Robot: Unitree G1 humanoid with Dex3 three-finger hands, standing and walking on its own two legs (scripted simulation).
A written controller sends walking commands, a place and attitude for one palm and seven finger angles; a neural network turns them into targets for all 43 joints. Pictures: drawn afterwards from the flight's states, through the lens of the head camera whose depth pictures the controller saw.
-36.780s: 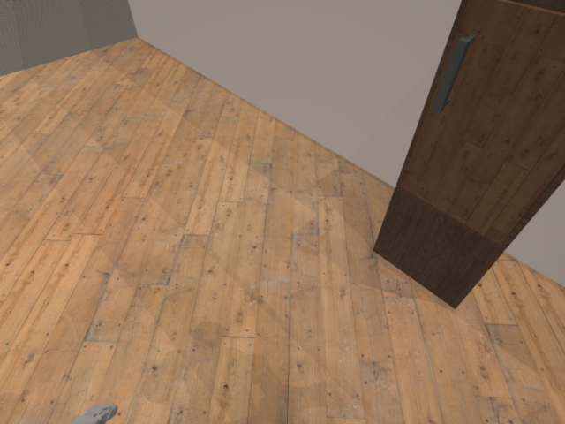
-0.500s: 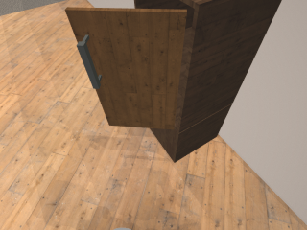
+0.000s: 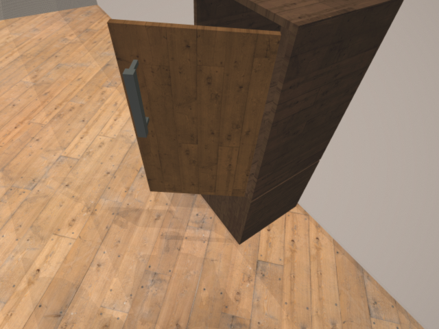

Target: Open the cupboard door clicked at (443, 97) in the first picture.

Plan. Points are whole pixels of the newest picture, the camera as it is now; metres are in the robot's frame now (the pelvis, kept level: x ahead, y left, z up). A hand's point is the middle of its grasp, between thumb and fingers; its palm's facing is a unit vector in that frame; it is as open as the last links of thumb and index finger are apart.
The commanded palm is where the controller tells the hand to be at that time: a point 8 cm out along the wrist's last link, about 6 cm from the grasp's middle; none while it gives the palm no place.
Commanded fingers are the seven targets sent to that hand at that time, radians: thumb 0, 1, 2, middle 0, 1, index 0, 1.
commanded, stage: come to a stop and stand still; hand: left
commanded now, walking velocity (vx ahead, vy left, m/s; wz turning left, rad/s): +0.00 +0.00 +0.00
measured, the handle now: (139, 100) +0.58 +0.24 +0.08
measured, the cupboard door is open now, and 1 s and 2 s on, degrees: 53 53 53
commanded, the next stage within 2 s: look again from close up in 0.76 s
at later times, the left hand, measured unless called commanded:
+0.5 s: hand out of the picture +0.01 +0.16 -0.18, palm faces +0.04 -0.98 -0.17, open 7.3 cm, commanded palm none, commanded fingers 0.00 0.90 0.90 -0.20 -0.30 -0.20 -0.30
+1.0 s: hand out of the picture +0.00 +0.15 -0.18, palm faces +0.02 -0.98 -0.20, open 7.3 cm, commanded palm none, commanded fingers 0.00 0.90 0.90 -0.20 -0.30 -0.20 -0.30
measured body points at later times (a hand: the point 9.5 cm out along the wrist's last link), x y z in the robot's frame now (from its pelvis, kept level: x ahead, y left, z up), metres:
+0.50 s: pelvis +0.02 -0.01 +0.00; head +0.04 +0.00 +0.45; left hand +0.01 +0.21 -0.17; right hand +0.00 -0.22 -0.16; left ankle -0.03 +0.10 -0.74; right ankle +0.00 -0.16 -0.74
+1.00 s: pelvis +0.00 -0.02 -0.01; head +0.02 -0.02 +0.44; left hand +0.00 +0.20 -0.17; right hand +0.01 -0.24 -0.17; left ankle -0.03 +0.10 -0.74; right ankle +0.00 -0.16 -0.74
